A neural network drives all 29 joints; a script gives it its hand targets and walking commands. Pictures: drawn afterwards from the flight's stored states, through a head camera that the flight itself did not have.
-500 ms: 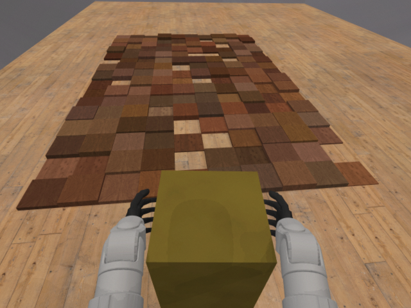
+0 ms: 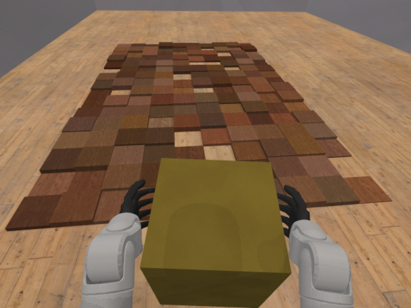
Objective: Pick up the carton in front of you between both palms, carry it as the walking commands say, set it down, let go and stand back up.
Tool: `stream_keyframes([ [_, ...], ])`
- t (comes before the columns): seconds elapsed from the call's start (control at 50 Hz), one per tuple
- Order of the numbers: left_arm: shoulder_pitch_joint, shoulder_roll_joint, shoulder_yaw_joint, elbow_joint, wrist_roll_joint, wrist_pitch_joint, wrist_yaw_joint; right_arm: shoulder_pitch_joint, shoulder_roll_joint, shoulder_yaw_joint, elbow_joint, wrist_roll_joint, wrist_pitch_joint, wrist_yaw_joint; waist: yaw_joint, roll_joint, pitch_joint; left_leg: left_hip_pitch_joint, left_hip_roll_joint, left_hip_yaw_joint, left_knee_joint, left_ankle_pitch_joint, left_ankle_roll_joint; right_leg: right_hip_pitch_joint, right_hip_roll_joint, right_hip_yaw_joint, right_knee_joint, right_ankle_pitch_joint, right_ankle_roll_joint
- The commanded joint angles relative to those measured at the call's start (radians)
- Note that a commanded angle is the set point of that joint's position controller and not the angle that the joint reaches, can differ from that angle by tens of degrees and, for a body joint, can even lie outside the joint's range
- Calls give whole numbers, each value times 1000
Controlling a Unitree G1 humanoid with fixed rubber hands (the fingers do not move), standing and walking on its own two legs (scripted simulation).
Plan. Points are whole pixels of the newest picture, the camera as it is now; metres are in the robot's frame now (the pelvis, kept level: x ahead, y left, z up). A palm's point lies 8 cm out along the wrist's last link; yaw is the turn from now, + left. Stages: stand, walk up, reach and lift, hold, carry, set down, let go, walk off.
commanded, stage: carry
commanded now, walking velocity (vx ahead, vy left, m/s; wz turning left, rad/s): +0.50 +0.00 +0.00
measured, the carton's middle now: (212, 237) +0.28 -0.01 +0.04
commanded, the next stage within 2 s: none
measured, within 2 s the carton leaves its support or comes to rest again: neither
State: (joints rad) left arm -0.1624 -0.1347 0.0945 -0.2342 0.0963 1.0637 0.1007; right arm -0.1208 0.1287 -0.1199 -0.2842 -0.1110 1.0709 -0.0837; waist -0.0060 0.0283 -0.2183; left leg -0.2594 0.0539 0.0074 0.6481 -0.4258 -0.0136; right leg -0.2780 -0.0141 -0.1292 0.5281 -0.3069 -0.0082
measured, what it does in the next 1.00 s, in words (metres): walks ahead: left foot, then right foot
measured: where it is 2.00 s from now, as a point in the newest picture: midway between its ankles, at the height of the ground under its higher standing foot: (200, 180)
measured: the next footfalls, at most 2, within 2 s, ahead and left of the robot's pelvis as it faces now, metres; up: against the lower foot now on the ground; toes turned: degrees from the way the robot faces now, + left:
left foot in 0.16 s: +0.14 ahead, +0.10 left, +0.00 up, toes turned +9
right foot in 0.52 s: +0.48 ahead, -0.09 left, +0.00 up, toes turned -11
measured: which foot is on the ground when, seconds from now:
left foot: up 0.00-0.14, down 0.16-0.56, up 0.58-0.98, down 1.00-1.00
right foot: down 0.00-0.18, up 0.20-0.50, down 0.52-1.00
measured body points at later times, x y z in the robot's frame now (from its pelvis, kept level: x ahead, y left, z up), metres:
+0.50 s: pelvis +0.29 +0.00 -0.01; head +0.28 +0.01 +0.44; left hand +0.54 +0.14 +0.08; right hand +0.52 -0.16 +0.08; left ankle +0.10 +0.10 -0.73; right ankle +0.43 -0.09 -0.72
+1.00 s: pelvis +0.61 +0.01 -0.01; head +0.61 +0.02 +0.44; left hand +0.94 +0.18 +0.10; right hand +0.95 -0.14 +0.10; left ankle +0.72 +0.09 -0.73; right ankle +0.45 -0.09 -0.73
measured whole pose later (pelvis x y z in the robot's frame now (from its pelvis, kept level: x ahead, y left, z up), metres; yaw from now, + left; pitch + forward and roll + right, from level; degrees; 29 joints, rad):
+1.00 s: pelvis +0.61 +0.01 -0.01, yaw +0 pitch +5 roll +0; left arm -0.42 -0.13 0.23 -0.08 0.05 0.98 0.22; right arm -0.40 0.13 -0.26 -0.08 -0.04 0.98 -0.21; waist 0.03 -0.03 -0.10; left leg -0.52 0.04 0.18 0.54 -0.11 0.07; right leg -0.06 -0.05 -0.19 0.51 -0.50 0.00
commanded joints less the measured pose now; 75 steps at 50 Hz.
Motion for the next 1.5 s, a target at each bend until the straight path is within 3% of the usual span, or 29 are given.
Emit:
stream_keyframes([
  [0.0, -270, -792, -563, -215, -230, 71, -20, -391, 761, 637, -199, 308, 72, 37, 42, -139, -9, -569, 5, 80, 124, -176, 20, 470, -379, 463, -212, 393, -222],
  [0.06, -246, -785, -593, -362, -274, 68, 13, -236, 785, 595, -253, 300, 60, -10, 19, -185, -97, -242, -69, 190, -162, 97, 17, 343, -246, 190, -148, 309, -94],
  [0.1, -220, -746, -599, -408, -287, 60, 29, -186, 764, 552, -269, 278, 49, -45, -1, -91, -160, 276, -46, 177, -249, 273, 37, 8, -170, 10, 21, 209, -8],
  [0.12, -236, -710, -595, -424, -291, 63, 40, -159, 717, 528, -270, 254, 43, -67, -29, 118, -166, 471, 140, -108, -342, 85, 112, -237, -100, -64, 256, 71, 36],
  [0.14, -253, -675, -600, -451, -307, 66, 48, -151, 679, 508, -275, 238, 37, -86, -29, 326, -114, 557, 336, -447, -409, 162, 215, -486, -12, -50, 443, -186, 55],
  [0.16, -272, -656, -604, -454, -324, 66, 54, -153, 669, 493, -285, 231, 38, -100, -38, 228, -90, 538, 380, -507, -379, 344, 279, -546, -37, 69, 565, -246, 33],
  [0.18, -255, -656, -592, -441, -336, 63, 56, -172, 679, 505, -310, 236, 37, -109, -33, 86, -76, 500, 367, -465, -353, 465, 286, -577, -45, 83, 615, -227, 5],
  [0.22, -163, -646, -545, -378, -299, 54, 68, -216, 674, 545, -359, 267, 34, -110, -19, -15, -78, 477, 324, -312, -364, 507, 227, -589, -107, 101, 575, -137, -6],
  [0.38, 4, -627, -527, -334, -191, 34, 80, -109, 610, 633, -352, 314, 38, -53, -17, 130, 49, 272, 172, 64, -403, 711, 121, -263, 9, -117, 31, 178, -3],
  [0.44, -33, -620, -563, -351, -209, 33, 60, -125, 598, 635, -345, 300, 36, -35, 16, 124, -37, 161, 129, 204, -134, 918, 63, 108, 67, -199, -26, 194, -41],
  [0.46, -72, -616, -571, -354, -212, 32, 57, -153, 577, 631, -344, 294, 33, -34, 29, 97, -92, 51, 99, 224, 20, 794, 39, 282, 27, -147, -21, 138, -58],
  [0.48, -111, -603, -572, -351, -215, 28, 56, -212, 561, 625, -351, 293, 31, -36, 54, -26, -126, -156, 32, 209, 275, 552, 12, 428, -135, 160, -101, -91, -121],
  [0.5, -159, -576, -571, -342, -231, 24, 58, -226, 554, 620, -340, 285, 33, -39, 38, -273, -140, -378, -75, 163, 557, 21, -2, 500, -391, 631, -281, -185, -225],
  [0.52, -193, -585, -568, -337, -243, 21, 57, -253, 543, 610, -310, 281, 31, -41, 36, -223, -105, -440, -36, 34, 703, -47, 31, 437, -421, 700, -342, -107, -269],
  [0.58, -359, -637, -560, -250, -247, -6, 56, -315, 586, 519, -157, 215, 1, -58, 4, -15, -88, -385, 71, -30, 617, 63, 61, 242, -356, 437, -303, 16, -197],
  [0.64, -465, -641, -538, -151, -257, -40, 60, -388, 617, 460, -36, 156, -41, -88, 13, -107, -75, -326, 53, 41, 394, 128, 52, 139, -287, 237, -348, -58, -148],
  [0.88, -716, -647, -446, 99, -200, -102, 112, -775, 637, 427, 141, 190, -110, -127, 66, -159, -30, -298, -26, 190, -71, 316, 71, 309, -208, 45, -192, 367, -146],
  [0.92, -764, -635, -436, 132, -194, -103, 119, -782, 610, 398, 188, 179, -112, -134, 3, -123, -114, -56, -88, 240, -144, 259, 98, 265, -161, -36, 66, 584, -110],
  [0.94, -801, -623, -433, 130, -197, -104, 123, -791, 592, 376, 203, 172, -114, -139, -58, -63, -201, 193, -28, 163, -152, 214, 117, 126, -130, -64, 285, 507, -62],
  [0.96, -831, -626, -432, 114, -206, -103, 127, -806, 557, 352, 214, 169, -116, -146, -82, 204, -292, 434, 223, -248, -185, 224, 198, -154, -35, -49, 579, 221, -13],
  [0.98, -867, -629, -436, 108, -221, -103, 128, -810, 577, 344, 230, 172, -121, -149, -83, 336, -302, 606, 312, -528, -263, 403, 282, -440, 84, 29, 779, -193, -2],
  [1.06, -904, -705, -361, 145, -205, -122, 132, -990, 718, 458, 130, 289, -141, -116, -83, 36, -286, 497, 269, -301, -193, 635, 246, -563, -51, 142, 827, -103, -53],
  [1.28, -778, -690, -396, 62, -151, -116, 110, -875, 735, 536, 46, 324, -127, -71, -88, 102, -117, 399, 116, 4, -220, 898, 192, -486, 23, -63, 258, 175, -53],
  [1.34, -731, -660, -406, 93, -149, -105, 104, -823, 694, 509, 94, 275, -118, -82, 12, 137, -178, 249, 112, 129, -13, 1231, 124, -38, 127, -171, 57, 246, -88],
  [1.36, -725, -660, -406, 103, -156, -103, 99, -822, 675, 504, 94, 257, -116, -89, 77, 106, -283, 105, 69, 148, 217, 1001, 73, 241, 48, -58, 22, 248, -122],
  [1.38, -740, -644, -412, 96, -169, -104, 97, -804, 686, 501, 95, 238, -112, -92, 78, -164, -427, -169, -29, 99, 528, 431, 31, 527, -254, 431, 22, 345, -238],
  [1.4, -705, -643, -405, 127, -174, -105, 101, -796, 684, 502, 104, 232, -105, -95, 101, -354, -455, -381, -152, 40, 787, -43, 21, 631, -378, 759, -135, 468, -359],
  [1.44, -756, -748, -449, 43, -225, -118, 86, -810, 742, 476, 95, 241, -124, -93, 100, -151, -357, -487, -69, -55, 820, -15, 51, 563, -268, 560, -74, 584, -283],
  [1.48, -872, -816, -526, -14, -294, -137, 62, -814, 767, 429, 96, 200, -143, -97, 60, -69, -316, -483, -17, -53, 691, 50, 48, 475, -267, 461, -100, 520, -226],
])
